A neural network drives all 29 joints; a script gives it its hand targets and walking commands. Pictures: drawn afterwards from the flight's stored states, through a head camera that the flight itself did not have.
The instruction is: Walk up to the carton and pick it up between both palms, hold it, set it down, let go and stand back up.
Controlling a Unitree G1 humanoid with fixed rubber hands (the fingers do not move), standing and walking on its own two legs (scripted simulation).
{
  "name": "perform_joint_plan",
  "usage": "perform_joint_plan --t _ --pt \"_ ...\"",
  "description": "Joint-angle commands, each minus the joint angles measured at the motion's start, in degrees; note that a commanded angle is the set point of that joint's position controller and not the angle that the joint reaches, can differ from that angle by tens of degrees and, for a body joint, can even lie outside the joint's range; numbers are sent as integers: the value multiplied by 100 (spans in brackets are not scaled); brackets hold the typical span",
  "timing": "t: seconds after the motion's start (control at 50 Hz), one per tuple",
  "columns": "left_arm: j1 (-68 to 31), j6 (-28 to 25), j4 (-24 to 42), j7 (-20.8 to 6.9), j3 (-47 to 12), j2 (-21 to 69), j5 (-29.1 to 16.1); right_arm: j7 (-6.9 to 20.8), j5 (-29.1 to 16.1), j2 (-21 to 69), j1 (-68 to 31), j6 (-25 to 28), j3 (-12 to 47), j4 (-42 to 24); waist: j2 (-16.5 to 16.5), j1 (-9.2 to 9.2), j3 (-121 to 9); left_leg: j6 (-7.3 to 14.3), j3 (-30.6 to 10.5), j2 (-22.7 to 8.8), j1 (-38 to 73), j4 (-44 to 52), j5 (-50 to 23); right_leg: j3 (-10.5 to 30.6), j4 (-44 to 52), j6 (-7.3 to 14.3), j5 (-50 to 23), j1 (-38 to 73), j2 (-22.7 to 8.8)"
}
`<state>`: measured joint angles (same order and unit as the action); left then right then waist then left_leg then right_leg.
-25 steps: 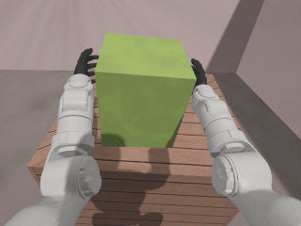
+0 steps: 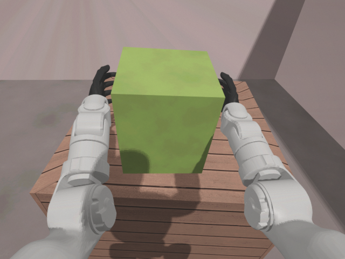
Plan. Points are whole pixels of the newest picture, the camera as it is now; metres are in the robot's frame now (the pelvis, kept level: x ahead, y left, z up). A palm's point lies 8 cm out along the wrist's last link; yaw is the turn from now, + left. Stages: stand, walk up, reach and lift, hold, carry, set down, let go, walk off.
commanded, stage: set down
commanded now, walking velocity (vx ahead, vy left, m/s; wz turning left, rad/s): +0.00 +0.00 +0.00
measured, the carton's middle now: (164, 113) +0.44 +0.01 +0.16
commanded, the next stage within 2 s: none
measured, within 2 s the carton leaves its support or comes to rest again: rests again in 1.52 s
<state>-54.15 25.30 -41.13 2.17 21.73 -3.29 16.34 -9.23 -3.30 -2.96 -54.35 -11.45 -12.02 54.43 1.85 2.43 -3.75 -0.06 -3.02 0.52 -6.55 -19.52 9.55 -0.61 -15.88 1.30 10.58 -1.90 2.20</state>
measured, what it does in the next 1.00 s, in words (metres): stands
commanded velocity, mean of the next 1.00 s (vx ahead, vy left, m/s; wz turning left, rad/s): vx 0.00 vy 0.00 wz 0.00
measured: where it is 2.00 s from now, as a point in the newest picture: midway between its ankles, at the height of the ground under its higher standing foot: outside the picture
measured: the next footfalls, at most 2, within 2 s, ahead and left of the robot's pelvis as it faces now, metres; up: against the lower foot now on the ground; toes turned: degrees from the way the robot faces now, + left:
none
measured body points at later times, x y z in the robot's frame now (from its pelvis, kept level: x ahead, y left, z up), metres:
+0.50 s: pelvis +0.00 +0.00 +0.00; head -0.03 +0.02 +0.45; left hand +0.43 +0.16 +0.18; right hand +0.42 -0.15 +0.16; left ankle +0.01 +0.12 -0.75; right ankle -0.02 -0.10 -0.75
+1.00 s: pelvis +0.01 +0.00 +0.00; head +0.01 +0.02 +0.45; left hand +0.45 +0.16 +0.14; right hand +0.44 -0.14 +0.13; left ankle +0.01 +0.12 -0.75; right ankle -0.02 -0.10 -0.75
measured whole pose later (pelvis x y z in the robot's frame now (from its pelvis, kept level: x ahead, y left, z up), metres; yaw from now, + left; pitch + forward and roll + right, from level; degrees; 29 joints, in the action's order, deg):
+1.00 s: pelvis +0.01 +0.00 +0.00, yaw -1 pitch +2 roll +0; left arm -52.3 12.9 -50.9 2.7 27.4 0.1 18.5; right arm -3.1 16.7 1.9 -50.3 -1.5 -30.5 56.5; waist 2.1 -1.1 -2.6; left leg 0.2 0.2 0.2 -11.0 -18.2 9.3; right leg -1.3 -16.9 1.1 11.0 -7.9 1.3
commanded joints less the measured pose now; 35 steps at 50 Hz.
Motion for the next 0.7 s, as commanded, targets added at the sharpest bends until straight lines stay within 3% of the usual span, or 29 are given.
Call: perform_joint_plan --t 0.0,0.04,0.06,0.12,0.16,0.26,0.32,0.34,0.36,0.4,0.46,0.5,0.52,0.54,0.6,0.68 --pt "-3668 -414 285 -910 -1420 3143 -532 934 61 2834 -4889 611 901 -1311 -215 -58 -2514 -176 408 97 834 106 -1336 -233 0 -468 -1775 583 -66" --pt "-3766 -477 137 -885 -1360 3137 -474 991 174 2809 -4827 675 587 -1037 -268 -5 -2382 -214 396 86 872 128 -1362 -308 48 -438 -1687 431 -62" --pt "-3856 -572 177 -865 -1344 3142 -478 1020 336 2886 -4739 705 583 -961 -292 -90 -2508 -218 421 74 984 99 -1380 -307 57 -412 -1607 396 -45" --pt "-3826 -717 31 -868 -1255 3080 -409 1079 626 2852 -4610 806 280 -776 -185 13 -2570 -252 499 117 948 92 -1560 -387 -7 -450 -1913 467 -35" --pt "-3945 -832 59 -824 -1279 3171 -427 1124 695 2806 -4577 890 180 -780 -335 3 -2623 -297 545 50 1098 93 -1635 -387 -44 -448 -2000 414 -52" --pt "-3872 -1072 231 -717 -1440 3374 -429 1237 802 2999 -4641 1225 316 -916 -484 -180 -3284 -388 608 8 1463 -185 -2556 -456 -174 -376 -2451 422 9" --pt "-3687 -1081 107 -662 -1451 3309 -416 1275 850 2921 -4455 1255 290 -707 -535 -133 -3034 -402 603 -6 1400 -137 -2449 -551 -66 -322 -2229 302 11" --pt "-3728 -1076 43 -657 -1416 3293 -474 1308 857 2907 -4442 1231 149 -659 -344 -115 -2921 -391 563 -41 1340 -21 -2247 -536 6 -322 -1899 231 38" --pt "-3762 -1105 -18 -649 -1368 3223 -463 1308 919 2974 -4504 1241 209 -693 -268 -202 -2917 -328 581 -4 1287 -38 -2033 -505 -13 -384 -1939 212 -17" --pt "-3825 -1113 -188 -627 -1247 3204 -425 1328 1115 2888 -4422 1214 8 -674 -185 -109 -2784 -335 639 7 1129 8 -1845 -489 -52 -417 -1958 214 -25" --pt "-3813 -1227 -121 -634 -1257 3158 -451 1391 1094 2995 -4518 1285 59 -838 -76 -236 -3156 -281 685 14 951 22 -1834 -431 -210 -419 -2356 472 -38" --pt "-3810 -1245 -320 -618 -1193 3211 -436 1426 1182 2968 -4681 1323 -69 -949 -157 -197 -3114 -310 694 2 863 62 -1742 -461 -154 -432 -2137 435 -58" --pt "-3760 -1262 -343 -613 -1124 3177 -374 1445 1282 3024 -4571 1307 -78 -867 -198 -293 -3128 -293 730 -17 867 81 -1628 -432 -133 -433 -2052 439 -100" --pt "-3738 -1285 -305 -615 -1107 3183 -388 1465 1320 2955 -4577 1318 -165 -957 -94 -273 -3153 -247 711 -14 822 130 -1576 -439 -132 -426 -1953 456 -105" --pt "-3760 -1344 -294 -607 -1002 3160 -264 1509 1428 3093 -4290 1347 -187 -662 -271 -271 -3128 -291 778 -15 950 68 -1781 -451 -169 -417 -2156 448 -88" --pt "-3570 -1341 -394 -614 -755 2925 -44 1583 1482 2984 -4184 1346 -225 -533 -267 -475 -2890 -246 778 -42 825 96 -1710 -471 -194 -446 -2136 418 -141"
